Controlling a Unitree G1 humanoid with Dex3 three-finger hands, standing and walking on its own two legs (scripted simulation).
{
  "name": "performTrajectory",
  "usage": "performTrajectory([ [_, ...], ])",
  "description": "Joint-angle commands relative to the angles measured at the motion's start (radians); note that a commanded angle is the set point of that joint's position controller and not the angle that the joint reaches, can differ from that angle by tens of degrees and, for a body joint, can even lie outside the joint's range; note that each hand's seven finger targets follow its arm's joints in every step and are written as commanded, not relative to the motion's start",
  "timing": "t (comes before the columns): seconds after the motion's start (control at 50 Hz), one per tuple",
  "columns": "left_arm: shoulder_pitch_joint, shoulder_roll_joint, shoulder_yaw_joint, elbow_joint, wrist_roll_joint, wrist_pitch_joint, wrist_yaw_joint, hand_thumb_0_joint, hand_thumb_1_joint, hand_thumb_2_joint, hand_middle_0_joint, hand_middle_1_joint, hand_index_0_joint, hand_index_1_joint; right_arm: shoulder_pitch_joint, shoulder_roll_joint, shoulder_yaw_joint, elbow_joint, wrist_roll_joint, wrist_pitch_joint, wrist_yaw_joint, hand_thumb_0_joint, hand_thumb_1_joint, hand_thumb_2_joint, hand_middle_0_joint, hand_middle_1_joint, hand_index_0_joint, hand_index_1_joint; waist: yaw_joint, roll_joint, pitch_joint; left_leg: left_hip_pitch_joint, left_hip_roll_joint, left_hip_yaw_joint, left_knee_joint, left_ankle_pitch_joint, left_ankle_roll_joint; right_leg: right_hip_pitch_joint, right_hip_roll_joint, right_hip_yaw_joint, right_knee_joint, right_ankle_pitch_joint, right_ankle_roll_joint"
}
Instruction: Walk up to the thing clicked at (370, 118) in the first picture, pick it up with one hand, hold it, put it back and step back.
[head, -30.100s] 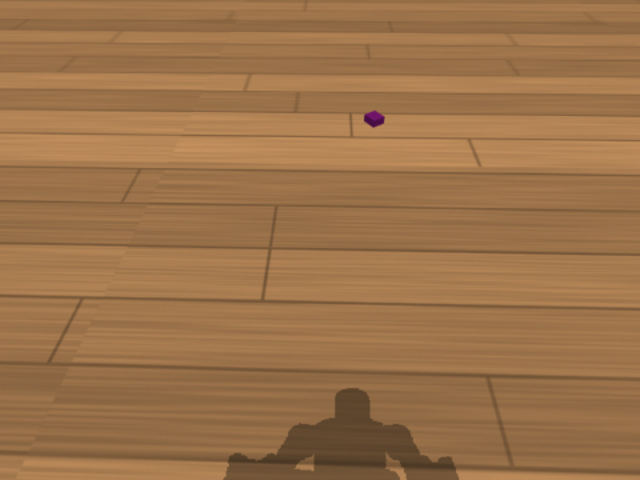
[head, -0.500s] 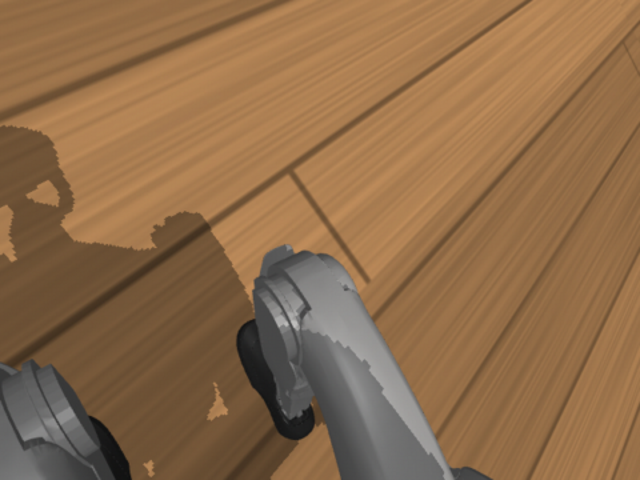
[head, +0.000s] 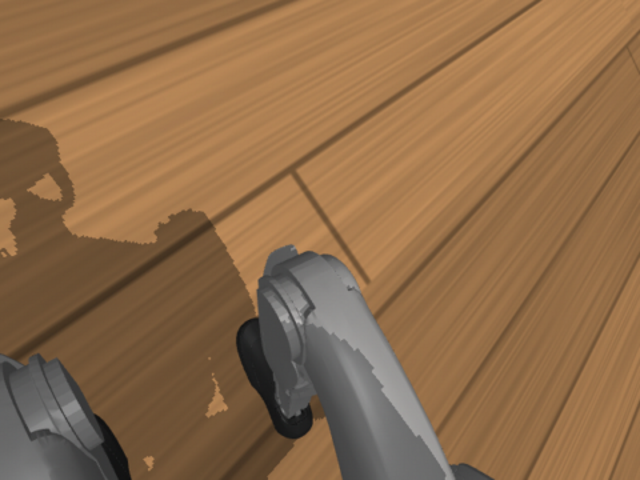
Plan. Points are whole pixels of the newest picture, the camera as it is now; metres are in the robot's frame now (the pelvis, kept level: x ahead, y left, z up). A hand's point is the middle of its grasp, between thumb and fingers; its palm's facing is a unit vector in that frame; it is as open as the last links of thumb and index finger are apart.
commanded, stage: open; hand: left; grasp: from above
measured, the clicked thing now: out of the picture +0.42 +0.33 -0.30
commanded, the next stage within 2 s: withdraw in 0.08 s
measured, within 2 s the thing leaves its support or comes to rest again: neither
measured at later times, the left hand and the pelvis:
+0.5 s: hand out of the picture +0.45 +0.33 -0.21, palm faces -0.12 -0.37 -0.92, open 13.8 cm; pelvis +0.00 +0.00 +0.01, yaw +1 degrees
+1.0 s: hand out of the picture +0.39 +0.32 -0.13, palm faces -0.51 -0.18 -0.84, open 14.0 cm; pelvis +0.00 -0.01 +0.03, yaw +8 degrees
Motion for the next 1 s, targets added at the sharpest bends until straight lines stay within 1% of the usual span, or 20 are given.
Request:
performTrajectory([
  [0.0, -0.201, 0.171, -0.021, -0.084, 0.023, 0.0, 0.036, 0.0, -0.552, 1.057, -0.127, -0.908, -0.083, -0.953, 0.221, -0.345, -0.086, 0.054, 0.011, -0.008, -0.005, 0.0, -0.872, -0.891, 0.202, 0.3, 0.201, 0.3, -0.079, 0.472, -0.62, 0.443, 0.032, 0.115, -0.273, 0.133, 0.032, 0.344, 0.024, -0.117, -0.23, 0.21, -0.059],
  [0.16, -0.201, 0.164, -0.023, -0.085, 0.005, -0.001, 0.039, 0.0, -0.578, 1.067, -0.102, -0.915, -0.056, -0.961, 0.213, -0.345, -0.081, 0.043, 0.007, -0.011, -0.006, 0.0, -0.868, -0.889, 0.202, 0.3, 0.201, 0.3, -0.075, 0.47, -0.607, 0.454, 0.033, 0.115, -0.262, 0.144, 0.033, 0.347, 0.02, -0.118, -0.224, 0.216, -0.056],
  [0.18, -0.2, 0.181, -0.022, -0.082, 0.027, -0.001, 0.042, 0.0, -0.498, 0.987, -0.092, -0.995, -0.106, -0.983, 0.226, -0.346, -0.083, 0.056, 0.006, -0.01, -0.007, 0.0, -0.89, -0.894, 0.201, 0.3, 0.2, 0.3, -0.078, 0.487, -0.625, 0.454, 0.032, 0.12, -0.272, 0.147, 0.033, 0.359, 0.023, -0.114, -0.235, 0.222, -0.059],
  [0.2, -0.225, 0.155, -0.042, -0.1, 0.011, -0.001, 0.033, 0.0, -0.461, 0.943, -0.105, -0.989, -0.12, -0.972, 0.208, -0.334, -0.077, 0.048, 0.004, -0.01, -0.005, 0.0, -0.89, -0.894, 0.201, 0.3, 0.2, 0.3, -0.083, 0.48, -0.611, 0.452, 0.03, 0.122, -0.264, 0.147, 0.031, 0.351, 0.019, -0.117, -0.222, 0.22, -0.057],
  [0.22, -0.221, 0.178, -0.026, -0.1, 0.016, -0.001, 0.034, 0.0, -0.462, 0.943, -0.107, -0.982, -0.12, -0.967, 0.211, -0.342, -0.084, 0.058, 0.008, -0.011, -0.006, 0.0, -0.889, -0.894, 0.201, 0.3, 0.2, 0.3, -0.068, 0.499, -0.616, 0.467, 0.035, 0.116, -0.277, 0.142, 0.028, 0.338, 0.017, -0.123, -0.216, 0.212, -0.059],
  [0.28, -0.241, 0.17, -0.053, -0.135, 0.055, 0.006, 0.02, 0.0, -0.452, 0.932, -0.114, -0.971, -0.128, -0.955, 0.224, -0.325, -0.086, 0.058, 0.006, -0.007, -0.006, 0.0, -0.891, -0.894, 0.201, 0.3, 0.2, 0.3, -0.07, 0.535, -0.665, 0.482, 0.036, 0.125, -0.286, 0.174, 0.025, 0.355, 0.021, -0.111, -0.231, 0.249, -0.062],
  [0.34, -0.229, 0.177, -0.033, -0.209, 0.074, 0.014, 0.005, 0.0, -0.451, 0.931, -0.112, -0.964, -0.125, -0.949, 0.237, -0.313, -0.109, 0.067, 0.016, 0.004, 0.0, 0.0, -0.889, -0.894, 0.201, 0.3, 0.2, 0.3, -0.029, 0.597, -0.747, 0.513, 0.038, 0.142, -0.295, 0.221, 0.017, 0.379, 0.02, -0.1, -0.225, 0.284, -0.069],
  [0.36, -0.252, 0.166, -0.049, -0.264, 0.083, 0.018, -0.007, 0.0, -0.463, 0.94, -0.098, -0.971, -0.111, -0.955, 0.229, -0.303, -0.117, 0.072, 0.02, 0.007, 0.0, 0.0, -0.889, -0.894, 0.201, 0.3, 0.2, 0.3, -0.02, 0.623, -0.762, 0.522, 0.04, 0.145, -0.293, 0.221, 0.013, 0.354, 0.014, -0.101, -0.21, 0.28, -0.073],
  [0.4, -0.253, 0.128, -0.061, -0.384, 0.094, 0.029, -0.038, 0.0, -0.484, 0.954, -0.085, -0.985, -0.097, -0.971, 0.238, -0.303, -0.156, 0.058, 0.027, 0.02, 0.0, 0.0, -0.89, -0.894, 0.201, 0.3, 0.2, 0.3, 0.012, 0.68, -0.87, 0.567, 0.038, 0.16, -0.31, 0.263, 0.012, 0.369, 0.019, -0.092, -0.211, 0.303, -0.084],
  [0.42, -0.257, 0.069, -0.102, -0.436, 0.099, 0.037, -0.064, 0.0, -0.484, 0.948, -0.094, -0.972, -0.104, -0.961, 0.227, -0.28, -0.165, 0.046, 0.031, 0.027, 0.0, 0.0, -0.893, -0.895, 0.2, 0.3, 0.2, 0.3, 0.018, 0.689, -0.897, 0.579, 0.036, 0.166, -0.311, 0.268, 0.013, 0.351, 0.019, -0.084, -0.21, 0.306, -0.088],
  [0.44, -0.182, 0.019, -0.131, -0.434, 0.102, 0.049, -0.091, 0.0, -0.498, 0.958, -0.087, -0.982, -0.095, -0.972, 0.219, -0.272, -0.179, 0.034, 0.043, 0.036, -0.005, 0.0, -0.895, -0.895, 0.2, 0.3, 0.2, 0.3, 0.045, 0.677, -0.92, 0.568, 0.03, 0.177, -0.328, 0.257, 0.016, 0.356, 0.028, -0.074, -0.227, 0.291, -0.09],
  [0.48, -0.152, 0.041, -0.127, -0.582, 0.114, 0.061, -0.138, 0.0, -0.517, 0.966, -0.085, -0.983, -0.089, -0.977, 0.226, -0.261, -0.22, 0.034, 0.073, 0.068, -0.022, 0.0, -0.9, -0.897, 0.2, 0.3, 0.2, 0.3, 0.111, 0.682, -1.021, 0.544, 0.019, 0.201, -0.348, 0.254, 0.026, 0.371, 0.029, -0.044, -0.245, 0.286, -0.095],
  [0.5, -0.102, 0.004, -0.141, -0.582, 0.127, 0.076, -0.163, 0.0, -0.53, 0.977, -0.069, -0.997, -0.074, -0.989, 0.219, -0.248, -0.231, 0.032, 0.09, 0.087, -0.025, 0.0, -0.899, -0.897, 0.2, 0.3, 0.2, 0.3, 0.133, 0.664, -1.047, 0.516, 0.014, 0.214, -0.347, 0.255, 0.03, 0.36, 0.029, -0.035, -0.243, 0.28, -0.097],
  [0.54, -0.036, -0.082, -0.2, -0.569, 0.161, 0.094, -0.231, 0.0, -0.534, 0.98, -0.074, -0.998, -0.077, -0.993, 0.212, -0.223, -0.253, 0.048, 0.114, 0.116, -0.039, 0.0, -0.903, -0.898, 0.2, 0.3, 0.2, 0.3, 0.148, 0.587, -1.023, 0.447, 0.007, 0.231, -0.355, 0.241, 0.039, 0.326, 0.038, -0.02, -0.247, 0.265, -0.098],
  [0.56, 0.01, -0.09, -0.209, -0.557, 0.18, 0.098, -0.259, 0.0, -0.533, 0.977, -0.083, -0.988, -0.084, -0.986, 0.214, -0.214, -0.262, 0.047, 0.123, 0.128, -0.047, 0.0, -0.905, -0.899, 0.2, 0.3, 0.2, 0.3, 0.151, 0.541, -0.984, 0.404, 0.003, 0.234, -0.363, 0.22, 0.046, 0.305, 0.041, -0.011, -0.258, 0.243, -0.096],
  [0.6, 0.048, -0.155, -0.25, -0.557, 0.202, 0.087, -0.324, 0.0, -0.521, 0.974, -0.087, -0.985, -0.088, -0.982, 0.235, -0.195, -0.283, 0.059, 0.13, 0.15, -0.063, 0.0, -0.902, -0.898, 0.2, 0.3, 0.2, 0.3, 0.143, 0.457, -0.931, 0.378, -0.003, 0.229, -0.403, 0.178, 0.052, 0.289, 0.04, -0.005, -0.279, 0.193, -0.095],
  [0.68, -0.008, -0.218, -0.323, -0.596, 0.242, 0.0, -0.46, 0.0, -0.537, 0.996, -0.075, -0.998, -0.073, -1.0, 0.224, -0.178, -0.31, 0.046, 0.134, 0.179, -0.1, 0.0, -0.899, -0.898, 0.2, 0.3, 0.2, 0.3, 0.119, 0.357, -0.835, 0.397, -0.017, 0.197, -0.454, 0.061, 0.056, 0.197, 0.024, 0.006, -0.303, 0.064, -0.097],
  [0.78, -0.035, -0.172, -0.354, -0.577, 0.327, -0.163, -0.553, 0.0, -0.548, 1.016, -0.069, -1.024, -0.067, -1.027, 0.189, -0.137, -0.313, -0.005, 0.131, 0.219, -0.167, 0.0, -0.901, -0.9, 0.2, 0.3, 0.2, 0.3, 0.141, 0.227, -0.769, 0.311, -0.037, 0.259, -0.421, -0.003, 0.064, 0.267, 0.02, 0.064, -0.361, -0.074, -0.097],
  [0.88, -0.067, -0.084, -0.326, -0.593, 0.418, -0.335, -0.559, 0.0, -0.524, 1.005, -0.068, -1.017, -0.071, -1.014, 0.166, -0.126, -0.307, -0.03, 0.125, 0.266, -0.233, 0.0, -0.899, -0.898, 0.201, 0.3, 0.201, 0.3, 0.176, 0.24, -0.815, 0.325, -0.041, 0.29, -0.385, 0.033, 0.06, 0.265, 0.001, 0.077, -0.341, -0.052, -0.098],
  [0.98, -0.052, -0.007, -0.28, -0.578, 0.506, -0.474, -0.512, 0.0, -0.496, 0.983, -0.068, -1.015, -0.081, -1.0, 0.178, -0.126, -0.29, -0.041, 0.112, 0.306, -0.278, 0.0, -0.897, -0.895, 0.201, 0.3, 0.201, 0.3, 0.18, 0.263, -0.87, 0.328, -0.038, 0.285, -0.345, 0.071, 0.061, 0.268, -0.008, 0.078, -0.303, -0.004, -0.088],
])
